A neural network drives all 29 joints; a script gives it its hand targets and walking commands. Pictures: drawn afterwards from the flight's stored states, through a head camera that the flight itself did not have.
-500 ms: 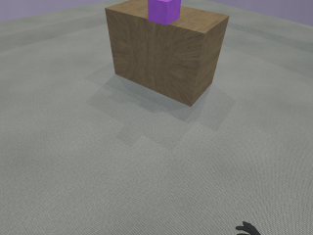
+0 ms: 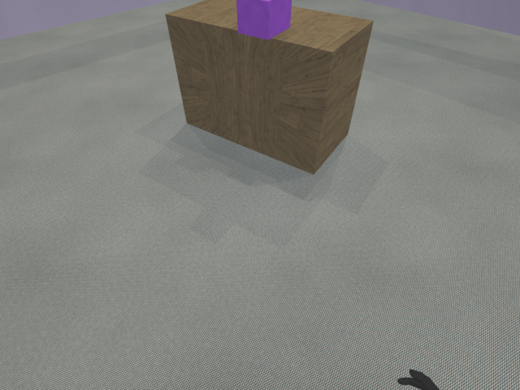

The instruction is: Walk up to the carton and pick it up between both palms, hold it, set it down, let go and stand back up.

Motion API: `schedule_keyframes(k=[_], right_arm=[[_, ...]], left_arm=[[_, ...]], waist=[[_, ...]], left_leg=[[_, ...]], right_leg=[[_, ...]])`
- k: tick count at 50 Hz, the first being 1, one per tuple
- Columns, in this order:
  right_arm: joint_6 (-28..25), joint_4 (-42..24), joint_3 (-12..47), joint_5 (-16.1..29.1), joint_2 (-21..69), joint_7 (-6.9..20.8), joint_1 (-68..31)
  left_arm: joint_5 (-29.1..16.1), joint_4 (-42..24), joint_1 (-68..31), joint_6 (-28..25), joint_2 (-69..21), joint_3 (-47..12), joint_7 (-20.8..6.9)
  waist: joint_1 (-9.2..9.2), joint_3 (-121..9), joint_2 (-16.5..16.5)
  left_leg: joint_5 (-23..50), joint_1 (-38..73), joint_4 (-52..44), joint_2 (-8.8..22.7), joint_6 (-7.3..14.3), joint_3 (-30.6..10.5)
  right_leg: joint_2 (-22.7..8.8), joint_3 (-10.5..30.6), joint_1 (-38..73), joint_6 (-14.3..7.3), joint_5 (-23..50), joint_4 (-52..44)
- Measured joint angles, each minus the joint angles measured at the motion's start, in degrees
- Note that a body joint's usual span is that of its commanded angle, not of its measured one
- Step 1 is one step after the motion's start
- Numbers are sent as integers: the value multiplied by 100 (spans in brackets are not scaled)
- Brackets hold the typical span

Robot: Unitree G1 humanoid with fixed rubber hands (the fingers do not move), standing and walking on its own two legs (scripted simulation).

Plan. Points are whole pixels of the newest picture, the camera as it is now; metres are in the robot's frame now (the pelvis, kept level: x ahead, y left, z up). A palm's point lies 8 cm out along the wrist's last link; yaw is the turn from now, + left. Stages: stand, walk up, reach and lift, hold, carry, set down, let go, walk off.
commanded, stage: walk up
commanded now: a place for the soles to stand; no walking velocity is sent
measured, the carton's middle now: (264, 12) +1.73 -0.06 +0.02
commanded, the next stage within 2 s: none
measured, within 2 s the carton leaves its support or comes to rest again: neither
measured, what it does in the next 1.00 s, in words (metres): walks ahead, turning right: left foot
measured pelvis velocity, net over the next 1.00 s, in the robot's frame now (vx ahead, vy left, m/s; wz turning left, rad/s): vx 0.39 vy -0.03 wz -0.27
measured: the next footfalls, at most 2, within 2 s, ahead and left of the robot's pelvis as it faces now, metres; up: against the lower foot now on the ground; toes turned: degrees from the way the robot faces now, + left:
left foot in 0.76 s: +0.45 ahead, +0.06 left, +0.00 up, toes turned -11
right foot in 1.12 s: +0.54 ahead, -0.19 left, +0.00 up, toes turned -19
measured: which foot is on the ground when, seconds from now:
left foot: down 0.00-0.18, up 0.20-0.74, down 0.76-1.00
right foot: down 0.00-0.78, up 0.80-1.00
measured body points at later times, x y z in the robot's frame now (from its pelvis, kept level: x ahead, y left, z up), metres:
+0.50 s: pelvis +0.14 -0.07 +0.02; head +0.13 -0.15 +0.46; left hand +0.21 +0.29 -0.02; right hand +0.27 -0.37 -0.12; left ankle +0.23 +0.09 -0.62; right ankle +0.06 -0.13 -0.72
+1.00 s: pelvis +0.39 -0.03 +0.00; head +0.39 -0.08 +0.45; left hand +0.54 +0.28 -0.06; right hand +0.40 -0.34 -0.14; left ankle +0.41 +0.06 -0.72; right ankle +0.35 -0.15 -0.66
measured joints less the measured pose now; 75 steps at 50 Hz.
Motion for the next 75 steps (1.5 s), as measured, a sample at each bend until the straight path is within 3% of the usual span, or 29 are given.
schedule_keyframes(k=[6, 8, 9, 11, 13, 16, 23, 28, 32, 36, 38, 40, 43, 46, 49, 54, 56, 59, 62, 66, 75], right_arm=[[21, 1, -63, 0, -267, 83, 100], [79, 2, -73, -1, -353, 120, 85], [126, 2, -77, -1, -390, 132, 52], [248, 7, -97, -1, -455, 134, -120], [286, 0, -97, 0, -475, 136, -259], [287, -3, -94, 0, -486, 164, -399], [422, 0, -94, 0, -487, 237, -652], [529, -2, -94, 0, -488, 264, -789], [545, -4, -94, 0, -491, 264, -905], [504, -7, -93, 0, -492, 265, -1054], [380, -9, -95, 0, -478, 265, -1036], [270, -6, -122, 1, -470, 263, -906], [201, -1, -174, 0, -467, 257, -470], [195, -3, -174, 0, -465, 244, 2], [168, -4, -174, 0, -463, 244, 319], [177, -28, -174, -1, -461, 244, 428], [222, -100, -175, -1, -461, 244, 420], [404, -109, -180, -1, -517, 244, 155], [497, -119, -180, -1, -536, 244, -157], [550, -121, -211, -1, -564, 244, -367], [675, -122, -345, 0, -634, 252, -371]], left_arm=[[-1, -2, 4, -62, 413, 102, -123], [-1, -4, 53, -93, 526, 175, -133], [-1, -5, 118, -156, 597, 223, -133], [-1, -2, 317, -258, 634, 297, -52], [-1, 13, 552, -279, 533, 295, 32], [-1, 42, 785, -366, 388, 294, 121], [0, 43, 1114, -486, 255, 290, 292], [0, -23, 1115, -506, 230, 255, 394], [0, -147, 1116, -508, 230, 239, 454], [0, -236, 1118, -508, 229, 238, 491], [0, -275, 1062, -490, 258, 239, 493], [1, -377, 971, -488, 212, 204, 493], [0, -537, 902, -532, 173, 50, 490], [-9, -666, 861, -550, 194, 47, 451], [-11, -694, 861, -548, 240, 47, 411], [-16, -585, 864, -545, 249, 47, 386], [-16, -560, 897, -578, 349, 64, 393], [-16, -416, 928, -586, 296, 80, 478], [-15, -393, 1001, -585, 283, 80, 529], [-15, -404, 1015, -594, 307, 80, 561], [-15, -458, 1017, -604, 395, 81, 681]], waist=[[6, -10, 109], [11, -17, 116], [17, -19, 97], [20, -9, 181], [18, -14, 334], [14, -19, 483], [10, -21, 611], [8, -22, 705], [7, -23, 774], [6, -27, 802], [0, 16, 704], [-15, 96, 515], [-6, 88, 522], [-1, 95, 487], [5, 170, 455], [9, 247, 452], [15, 254, 406], [15, 295, 577], [9, 293, 636], [6, 292, 747], [6, 286, 951]], left_leg=[[172, 456, -352, 231, 29, 161], [120, 617, -303, 276, 29, 210], [-163, 607, -82, 281, 29, 219], [-477, 160, 1142, 282, 30, 129], [-293, -358, 2117, 231, 29, 43], [310, -1015, 2547, 217, 29, 35], [1125, -1836, 2549, 217, 29, 31], [1283, -1918, 2465, 217, 29, 28], [1278, -1789, 1796, 218, 29, 25], [1274, -1474, 483, 217, 29, 23], [1206, -1225, 66, 128, 74, 71], [917, -1115, 247, -18, 100, 228], [659, -768, 165, 2, 151, 282], [498, -329, -27, 0, 174, 322], [254, 61, -56, -2, 180, 394], [-171, 586, -34, -5, 180, 514], [-443, 562, 437, -12, 180, 524], [-531, -56, 1915, -8, 180, 231], [-452, -674, 2591, 16, 179, 211], [-56, -1332, 2628, 192, 179, 145], [98, -2050, 2630, 484, 179, 47]], right_leg=[[-84, -204, -267, 0, -178, 416], [-129, -314, -98, 0, 176, 117], [-132, -324, 79, 0, 279, -210], [-63, -374, 45, -204, 470, -88], [16, -400, 148, -300, 328, -143], [29, -374, 477, -316, 429, -664], [63, 0, 1187, -317, 509, -1516], [155, 297, 1583, -277, 286, -1699], [226, 472, 1814, -223, -19, -1702], [245, 564, 2091, -108, -409, -1702], [176, 610, 2118, -77, -680, -1328], [70, 643, 1539, -76, -424, 209], [108, 341, 473, -75, -231, 2221], [104, 220, -264, -76, 118, 2489], [63, 163, -799, -76, 197, 2204], [-92, -211, -859, -75, 854, 202], [-98, -283, -596, -83, 1155, -475], [-59, -349, -568, -168, 1105, -174], [-106, -215, -444, -167, 996, -256], [-114, 16, -359, -61, 917, -317], [-151, 553, -144, 103, 571, -317]])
